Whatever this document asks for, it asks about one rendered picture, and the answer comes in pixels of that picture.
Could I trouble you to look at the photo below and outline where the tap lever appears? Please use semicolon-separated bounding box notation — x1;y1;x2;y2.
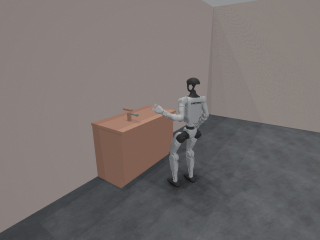
129;113;139;117

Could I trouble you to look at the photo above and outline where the left robot upper arm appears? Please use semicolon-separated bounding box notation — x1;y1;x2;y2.
177;97;187;122

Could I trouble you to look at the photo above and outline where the robot left forearm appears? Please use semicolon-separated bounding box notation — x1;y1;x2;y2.
161;110;182;121

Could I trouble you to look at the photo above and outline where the left robot shin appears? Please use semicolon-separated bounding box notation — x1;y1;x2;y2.
169;155;179;182

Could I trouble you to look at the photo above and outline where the left robot hand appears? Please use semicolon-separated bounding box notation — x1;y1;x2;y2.
151;103;163;114

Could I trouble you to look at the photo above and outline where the humanoid robot head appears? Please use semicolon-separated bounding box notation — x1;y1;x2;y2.
186;77;200;98

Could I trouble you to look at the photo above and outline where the robot right forearm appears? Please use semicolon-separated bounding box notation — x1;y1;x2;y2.
196;117;208;126

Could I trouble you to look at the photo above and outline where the counter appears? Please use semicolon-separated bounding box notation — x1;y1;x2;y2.
91;105;176;188

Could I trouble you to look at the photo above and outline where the right robot upper arm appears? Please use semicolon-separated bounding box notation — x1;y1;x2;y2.
200;96;209;118

